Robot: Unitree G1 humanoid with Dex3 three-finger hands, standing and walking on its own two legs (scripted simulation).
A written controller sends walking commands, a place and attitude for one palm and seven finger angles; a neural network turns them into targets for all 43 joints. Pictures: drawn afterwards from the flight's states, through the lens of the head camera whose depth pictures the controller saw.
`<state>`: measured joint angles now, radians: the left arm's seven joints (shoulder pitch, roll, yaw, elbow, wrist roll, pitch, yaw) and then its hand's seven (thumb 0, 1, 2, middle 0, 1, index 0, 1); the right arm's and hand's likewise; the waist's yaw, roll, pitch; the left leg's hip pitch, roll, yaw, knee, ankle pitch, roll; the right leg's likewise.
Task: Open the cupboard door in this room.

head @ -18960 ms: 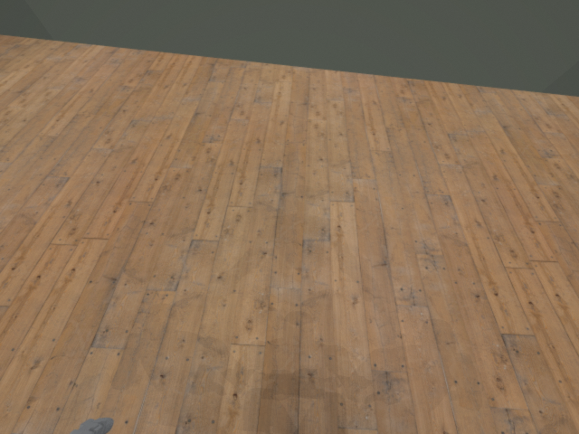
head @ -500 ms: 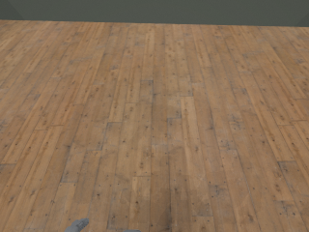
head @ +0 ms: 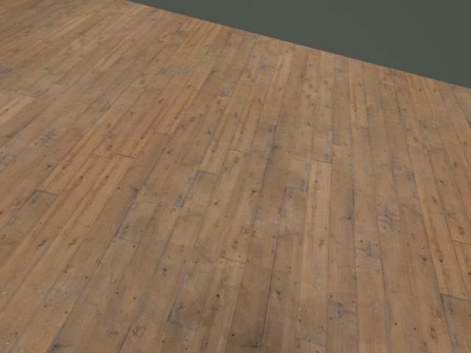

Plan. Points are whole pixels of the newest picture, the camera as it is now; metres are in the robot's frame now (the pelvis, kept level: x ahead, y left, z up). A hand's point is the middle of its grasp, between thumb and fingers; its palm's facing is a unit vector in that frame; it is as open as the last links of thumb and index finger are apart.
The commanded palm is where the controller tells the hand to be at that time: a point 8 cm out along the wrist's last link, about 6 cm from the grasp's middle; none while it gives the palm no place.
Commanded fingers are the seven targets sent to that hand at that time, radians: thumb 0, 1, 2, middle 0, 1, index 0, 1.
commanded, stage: turn or walk to find it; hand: left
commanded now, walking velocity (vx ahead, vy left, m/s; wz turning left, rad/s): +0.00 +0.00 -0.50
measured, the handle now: out of the picture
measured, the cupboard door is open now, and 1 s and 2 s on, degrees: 0 0 0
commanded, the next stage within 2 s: none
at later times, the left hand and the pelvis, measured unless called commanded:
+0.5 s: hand out of the picture +0.07 +0.14 -0.15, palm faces -0.16 -0.95 -0.28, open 7.4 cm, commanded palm none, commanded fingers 0.00 0.90 0.90 -0.20 -0.30 -0.20 -0.30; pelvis -0.04 -0.04 +0.00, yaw -14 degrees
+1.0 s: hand out of the picture +0.13 +0.18 -0.16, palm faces -0.39 -0.89 -0.23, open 7.4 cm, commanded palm none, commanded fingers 0.00 0.90 0.90 -0.20 -0.30 -0.20 -0.30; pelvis -0.04 +0.02 +0.00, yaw -28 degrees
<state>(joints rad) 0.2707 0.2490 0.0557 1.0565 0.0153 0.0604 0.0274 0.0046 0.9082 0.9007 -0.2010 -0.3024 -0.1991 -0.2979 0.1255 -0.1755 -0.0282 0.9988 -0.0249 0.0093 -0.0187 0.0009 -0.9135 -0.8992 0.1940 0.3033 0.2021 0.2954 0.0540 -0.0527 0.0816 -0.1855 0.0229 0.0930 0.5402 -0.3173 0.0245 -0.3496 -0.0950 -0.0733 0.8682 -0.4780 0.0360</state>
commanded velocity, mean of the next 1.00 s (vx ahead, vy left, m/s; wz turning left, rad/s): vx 0.00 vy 0.00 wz -0.50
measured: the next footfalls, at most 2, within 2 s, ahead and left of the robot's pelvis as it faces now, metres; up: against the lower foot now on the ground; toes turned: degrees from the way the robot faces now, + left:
right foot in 0.32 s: +0.01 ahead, -0.13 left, +0.00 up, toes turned -17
left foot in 0.88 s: +0.04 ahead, +0.10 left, +0.00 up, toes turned -23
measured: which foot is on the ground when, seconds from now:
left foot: down 0.00-0.32, up 0.34-0.86, down 0.88-1.00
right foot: up 0.00-0.30, down 0.32-0.88, up 0.90-1.00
